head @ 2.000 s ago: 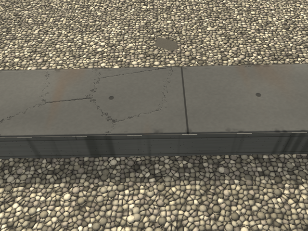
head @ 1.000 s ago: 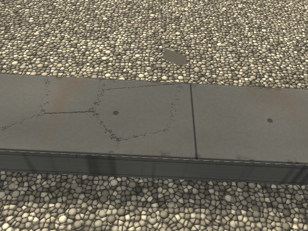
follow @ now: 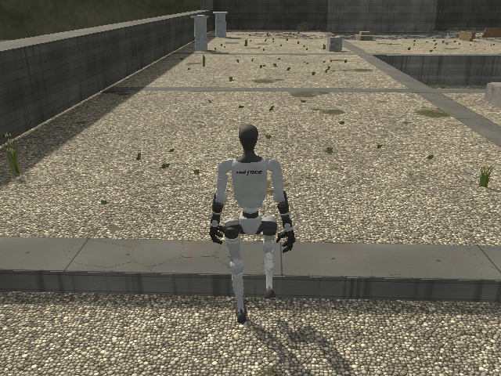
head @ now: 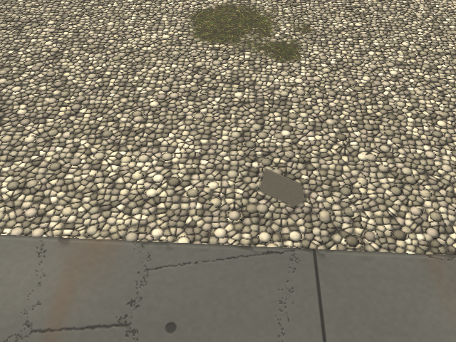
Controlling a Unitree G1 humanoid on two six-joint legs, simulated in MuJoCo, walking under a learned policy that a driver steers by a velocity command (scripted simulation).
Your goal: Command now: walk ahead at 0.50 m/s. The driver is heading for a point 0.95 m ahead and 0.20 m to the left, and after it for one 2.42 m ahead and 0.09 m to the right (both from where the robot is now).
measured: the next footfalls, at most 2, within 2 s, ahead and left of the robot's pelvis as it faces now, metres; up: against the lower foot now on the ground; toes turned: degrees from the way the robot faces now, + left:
right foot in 0.32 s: +0.38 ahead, -0.13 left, +0.17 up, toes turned -6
left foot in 0.84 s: +0.62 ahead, +0.02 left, +0.18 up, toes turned +15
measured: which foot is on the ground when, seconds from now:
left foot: down 0.00-0.34, up 0.36-0.82, down 0.84-1.00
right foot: up 0.00-0.30, down 0.32-0.84, up 0.86-1.00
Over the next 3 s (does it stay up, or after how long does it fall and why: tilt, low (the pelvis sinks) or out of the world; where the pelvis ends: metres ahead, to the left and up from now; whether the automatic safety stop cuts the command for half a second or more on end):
stays up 0.92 0.12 0.17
